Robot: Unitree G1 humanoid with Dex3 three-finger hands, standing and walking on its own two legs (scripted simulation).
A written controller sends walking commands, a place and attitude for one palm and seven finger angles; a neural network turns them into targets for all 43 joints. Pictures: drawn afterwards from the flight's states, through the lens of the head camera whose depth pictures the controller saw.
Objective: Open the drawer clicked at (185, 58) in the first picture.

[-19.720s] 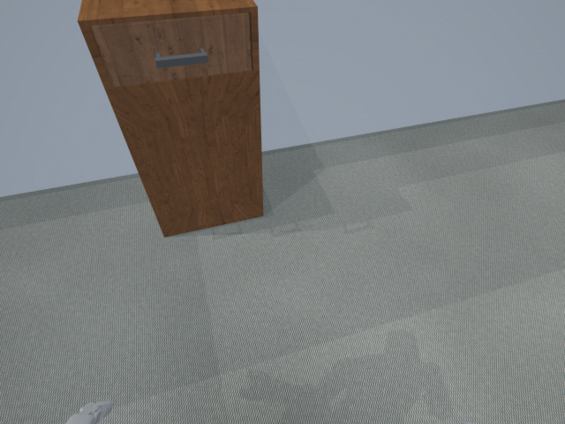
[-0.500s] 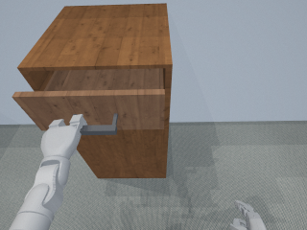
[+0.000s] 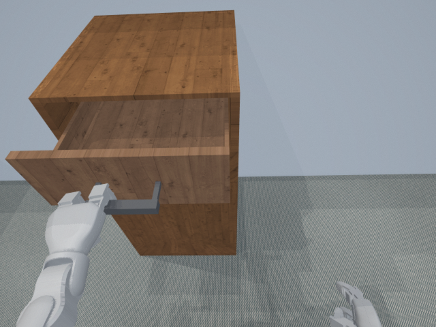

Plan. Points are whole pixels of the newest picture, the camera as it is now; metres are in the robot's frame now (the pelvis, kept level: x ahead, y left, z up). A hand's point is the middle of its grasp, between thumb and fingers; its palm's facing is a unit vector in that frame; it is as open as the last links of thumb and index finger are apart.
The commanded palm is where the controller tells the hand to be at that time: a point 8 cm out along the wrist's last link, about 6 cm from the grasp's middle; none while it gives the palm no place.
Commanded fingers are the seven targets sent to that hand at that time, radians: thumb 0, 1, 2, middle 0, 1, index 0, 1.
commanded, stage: pull the drawer open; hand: left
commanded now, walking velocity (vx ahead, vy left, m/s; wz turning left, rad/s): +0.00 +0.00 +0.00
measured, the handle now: (124, 197) +0.33 +0.22 +0.05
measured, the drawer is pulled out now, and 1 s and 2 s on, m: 0.16 0.27 0.30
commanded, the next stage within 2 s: open the thumb to release the handle in 1.44 s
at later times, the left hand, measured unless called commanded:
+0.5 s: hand (81, 272) +0.20 +0.26 +0.03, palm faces +0.02 -0.10 -0.99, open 5.9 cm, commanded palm +0.17 +0.25 +0.09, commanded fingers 0.00 0.90 0.90 -0.40 -1.35 -0.40 -1.35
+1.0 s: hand (70, 305) +0.15 +0.25 +0.03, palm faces +0.00 -0.10 -0.99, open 5.9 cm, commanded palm +0.11 +0.24 +0.09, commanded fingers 0.00 0.90 0.90 -0.40 -1.35 -0.40 -1.35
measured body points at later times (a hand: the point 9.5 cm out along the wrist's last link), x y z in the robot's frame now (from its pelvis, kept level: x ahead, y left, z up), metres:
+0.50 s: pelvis +0.01 +0.00 -0.01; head +0.03 -0.02 +0.44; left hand +0.19 +0.26 +0.08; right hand +0.22 -0.21 -0.10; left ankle -0.01 +0.11 -0.71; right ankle -0.04 -0.11 -0.71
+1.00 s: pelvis +0.00 +0.00 -0.01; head +0.01 -0.03 +0.44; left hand +0.14 +0.25 +0.08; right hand +0.21 -0.22 -0.10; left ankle -0.01 +0.11 -0.71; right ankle -0.04 -0.11 -0.71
